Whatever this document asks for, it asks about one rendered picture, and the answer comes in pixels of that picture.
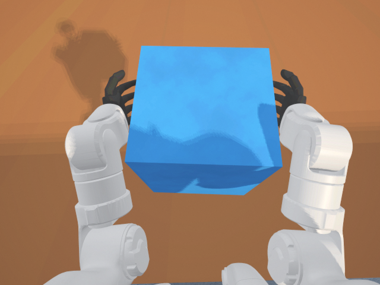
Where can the left robot forearm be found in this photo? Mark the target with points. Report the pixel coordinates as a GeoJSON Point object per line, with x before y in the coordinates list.
{"type": "Point", "coordinates": [96, 166]}

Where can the robot right hand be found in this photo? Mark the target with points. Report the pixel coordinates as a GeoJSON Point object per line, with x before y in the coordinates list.
{"type": "Point", "coordinates": [294, 94]}

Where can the robot right thigh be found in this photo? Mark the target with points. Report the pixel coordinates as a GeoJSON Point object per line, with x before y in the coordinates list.
{"type": "Point", "coordinates": [241, 274]}

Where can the robot right upper arm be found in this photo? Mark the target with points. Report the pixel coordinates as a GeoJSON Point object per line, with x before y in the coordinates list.
{"type": "Point", "coordinates": [298, 257]}

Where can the robot left upper arm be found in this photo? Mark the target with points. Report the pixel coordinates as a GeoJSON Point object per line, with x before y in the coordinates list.
{"type": "Point", "coordinates": [113, 255]}

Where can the robot left hand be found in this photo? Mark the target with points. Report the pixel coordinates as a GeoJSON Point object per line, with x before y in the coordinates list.
{"type": "Point", "coordinates": [113, 93]}

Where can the carton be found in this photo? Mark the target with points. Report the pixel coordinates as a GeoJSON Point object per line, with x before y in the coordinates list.
{"type": "Point", "coordinates": [204, 120]}

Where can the right robot forearm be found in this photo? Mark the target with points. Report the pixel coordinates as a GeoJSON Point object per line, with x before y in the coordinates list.
{"type": "Point", "coordinates": [320, 158]}

